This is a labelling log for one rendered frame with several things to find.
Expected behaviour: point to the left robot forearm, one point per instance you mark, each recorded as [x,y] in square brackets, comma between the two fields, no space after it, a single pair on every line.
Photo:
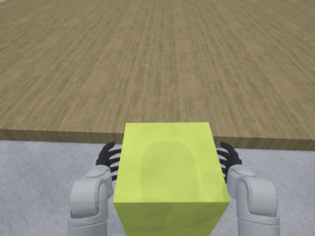
[88,203]

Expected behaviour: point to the right robot forearm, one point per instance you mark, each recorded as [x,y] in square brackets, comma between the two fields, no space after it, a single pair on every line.
[257,202]

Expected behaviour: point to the robot left hand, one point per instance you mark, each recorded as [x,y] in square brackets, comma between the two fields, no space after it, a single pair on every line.
[105,154]

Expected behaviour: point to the robot right hand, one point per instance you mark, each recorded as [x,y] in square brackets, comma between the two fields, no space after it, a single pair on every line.
[232,158]

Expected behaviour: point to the carton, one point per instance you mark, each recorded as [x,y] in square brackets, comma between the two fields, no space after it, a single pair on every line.
[169,180]

